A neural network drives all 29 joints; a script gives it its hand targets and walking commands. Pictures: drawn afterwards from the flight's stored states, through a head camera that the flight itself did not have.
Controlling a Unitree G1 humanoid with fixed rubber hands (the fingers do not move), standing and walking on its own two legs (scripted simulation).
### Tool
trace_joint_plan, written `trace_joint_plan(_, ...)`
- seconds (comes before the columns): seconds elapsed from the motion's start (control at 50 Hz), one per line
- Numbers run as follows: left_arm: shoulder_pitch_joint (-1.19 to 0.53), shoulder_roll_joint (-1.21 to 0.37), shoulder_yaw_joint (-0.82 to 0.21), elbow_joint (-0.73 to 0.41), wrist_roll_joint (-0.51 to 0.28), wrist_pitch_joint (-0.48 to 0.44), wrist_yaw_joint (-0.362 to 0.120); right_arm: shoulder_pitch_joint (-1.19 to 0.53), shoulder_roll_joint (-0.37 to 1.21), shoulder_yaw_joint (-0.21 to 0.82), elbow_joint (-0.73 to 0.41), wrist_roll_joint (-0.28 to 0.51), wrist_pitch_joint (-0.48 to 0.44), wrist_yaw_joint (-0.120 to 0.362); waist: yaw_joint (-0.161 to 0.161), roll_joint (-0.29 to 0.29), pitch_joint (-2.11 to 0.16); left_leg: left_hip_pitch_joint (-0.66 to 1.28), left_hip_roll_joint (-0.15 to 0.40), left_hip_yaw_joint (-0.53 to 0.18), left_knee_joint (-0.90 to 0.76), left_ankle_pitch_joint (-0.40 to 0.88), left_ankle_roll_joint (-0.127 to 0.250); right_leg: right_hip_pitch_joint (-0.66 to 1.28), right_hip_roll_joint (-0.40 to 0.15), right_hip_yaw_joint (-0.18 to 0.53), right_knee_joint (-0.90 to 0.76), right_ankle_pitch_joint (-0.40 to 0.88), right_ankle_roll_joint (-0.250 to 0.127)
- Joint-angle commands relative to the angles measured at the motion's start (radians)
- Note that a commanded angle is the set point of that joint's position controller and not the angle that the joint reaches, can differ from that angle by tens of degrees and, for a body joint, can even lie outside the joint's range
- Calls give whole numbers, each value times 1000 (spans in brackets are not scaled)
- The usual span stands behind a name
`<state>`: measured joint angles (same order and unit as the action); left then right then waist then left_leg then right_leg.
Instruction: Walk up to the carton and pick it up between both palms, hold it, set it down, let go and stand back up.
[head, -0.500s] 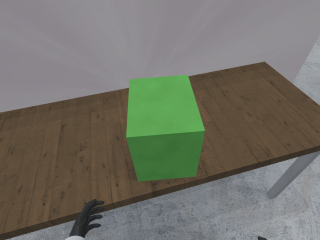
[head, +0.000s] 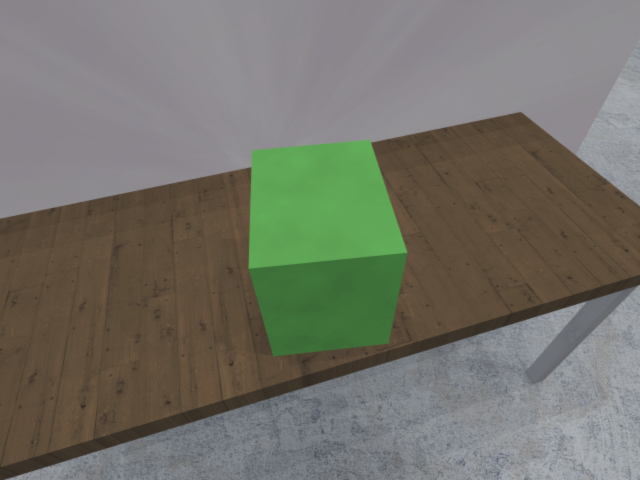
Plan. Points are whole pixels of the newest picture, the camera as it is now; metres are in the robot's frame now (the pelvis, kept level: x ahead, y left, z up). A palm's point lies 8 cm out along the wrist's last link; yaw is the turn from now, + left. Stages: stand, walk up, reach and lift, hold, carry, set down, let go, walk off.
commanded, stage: stand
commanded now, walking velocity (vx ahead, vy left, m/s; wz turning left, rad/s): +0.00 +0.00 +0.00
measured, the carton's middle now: (321, 248) +0.46 +0.02 +0.00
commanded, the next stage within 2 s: none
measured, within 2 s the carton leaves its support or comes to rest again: neither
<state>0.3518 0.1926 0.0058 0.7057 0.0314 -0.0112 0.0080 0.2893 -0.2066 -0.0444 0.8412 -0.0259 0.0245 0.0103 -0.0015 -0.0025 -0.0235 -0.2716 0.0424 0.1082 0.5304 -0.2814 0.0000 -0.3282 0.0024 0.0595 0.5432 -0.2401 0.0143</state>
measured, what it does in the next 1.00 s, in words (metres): stands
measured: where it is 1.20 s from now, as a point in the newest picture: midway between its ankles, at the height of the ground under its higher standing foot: outside the picture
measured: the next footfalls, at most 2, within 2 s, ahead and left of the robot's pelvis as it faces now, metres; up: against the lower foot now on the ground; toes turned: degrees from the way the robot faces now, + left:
none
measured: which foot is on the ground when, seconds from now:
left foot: down 0.00-1.00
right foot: down 0.00-1.00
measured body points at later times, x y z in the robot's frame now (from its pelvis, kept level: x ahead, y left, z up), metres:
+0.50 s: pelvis +0.01 +0.01 +0.00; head +0.01 +0.01 +0.45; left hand +0.06 +0.24 -0.14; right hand +0.02 -0.23 -0.15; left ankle +0.00 +0.12 -0.73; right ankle +0.03 -0.13 -0.73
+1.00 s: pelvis +0.02 +0.01 +0.01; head +0.02 +0.01 +0.46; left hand +0.01 +0.22 -0.15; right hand -0.02 -0.20 -0.15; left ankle +0.00 +0.12 -0.73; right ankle +0.03 -0.13 -0.73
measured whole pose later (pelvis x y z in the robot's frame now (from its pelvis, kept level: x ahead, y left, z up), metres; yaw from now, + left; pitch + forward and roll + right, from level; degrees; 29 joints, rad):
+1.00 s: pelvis +0.02 +0.01 +0.01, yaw -1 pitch -1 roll +0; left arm 0.33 0.13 -0.01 1.08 0.01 -0.01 0.04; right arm 0.32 -0.12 -0.03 1.15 -0.01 0.01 -0.03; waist -0.01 -0.01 0.02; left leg -0.14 0.03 0.12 0.43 -0.27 0.01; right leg -0.21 -0.01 0.07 0.45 -0.22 0.03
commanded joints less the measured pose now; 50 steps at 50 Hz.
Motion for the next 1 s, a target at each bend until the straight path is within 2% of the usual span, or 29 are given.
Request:
trace_joint_plan(0.0, -2, 98, 34, -63, -1, -23, 9, 32, -109, -27, -47, 1, -14, -10, -13, -15, 8, 51, 63, -93, -103, 7, 38, -57, -51, 75, -123, 67, -39)
trace_joint_plan(0.18, 13, 97, 33, -1, -3, -18, 14, 37, -104, -22, -3, 4, -18, -16, -6, -15, 16, 47, 67, -92, -116, 35, 40, -24, -53, 76, -120, 103, -39)
trace_joint_plan(0.2, 12, 93, 32, 13, -7, -19, 15, 52, -93, -22, 21, 11, -21, -17, -15, -84, 10, 51, 63, -90, -121, 15, 37, -14, -52, 76, -128, 104, -37)
trace_joint_plan(0.28, 24, 89, 32, 47, -10, -16, 18, 49, -92, -21, 61, 8, -26, -21, -5, -7, 35, 44, 68, -95, -150, 26, 35, 1, -52, 70, -120, 119, -37)
trace_joint_plan(0.32, 27, 89, 33, 66, -12, -16, 20, 50, -88, -21, 82, 9, -28, -22, -3, 8, 37, 46, 71, -96, -162, 36, 35, 17, -52, 65, -117, 137, -37)
trace_joint_plan(0.64, 41, 49, 18, 244, -17, -9, 34, 92, -44, -14, 233, 13, -21, -38, -12, -7, 78, 105, 68, -79, -187, 79, 31, 54, -57, 58, -156, 173, -28)
trace_joint_plan(0.98, 48, 12, 1, 376, -20, -1, 40, 120, 2, 5, 307, 13, -22, -46, -11, -2, 115, 109, 65, -76, -201, 70, 28, 64, -60, 55, -176, 156, -21)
